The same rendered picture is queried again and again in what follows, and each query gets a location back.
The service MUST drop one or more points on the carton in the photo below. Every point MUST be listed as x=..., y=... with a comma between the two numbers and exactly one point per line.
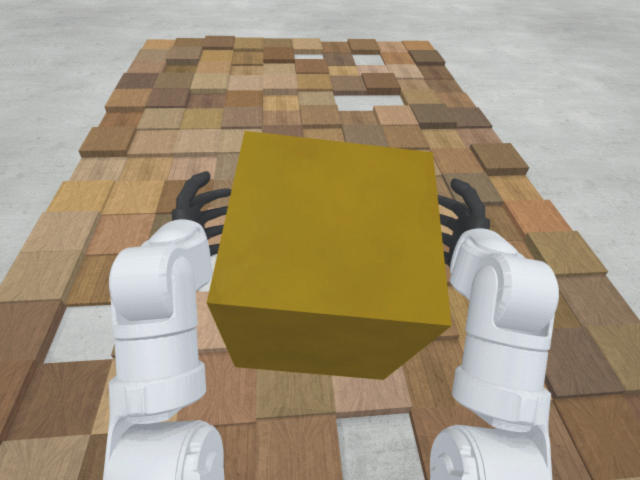
x=331, y=258

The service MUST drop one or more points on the robot right hand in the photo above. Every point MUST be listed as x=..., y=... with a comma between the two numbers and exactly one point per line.
x=471, y=217

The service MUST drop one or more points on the robot left upper arm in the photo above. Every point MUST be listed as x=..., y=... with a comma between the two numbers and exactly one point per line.
x=180, y=450

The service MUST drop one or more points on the left robot forearm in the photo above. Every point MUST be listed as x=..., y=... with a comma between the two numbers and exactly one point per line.
x=154, y=315

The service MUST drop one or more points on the robot right upper arm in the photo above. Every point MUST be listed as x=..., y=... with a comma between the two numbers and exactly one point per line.
x=474, y=453

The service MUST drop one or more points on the robot left hand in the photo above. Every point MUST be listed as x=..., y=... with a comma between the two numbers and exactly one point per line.
x=188, y=206

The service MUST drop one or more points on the right robot forearm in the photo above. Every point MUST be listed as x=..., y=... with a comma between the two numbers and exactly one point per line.
x=512, y=304

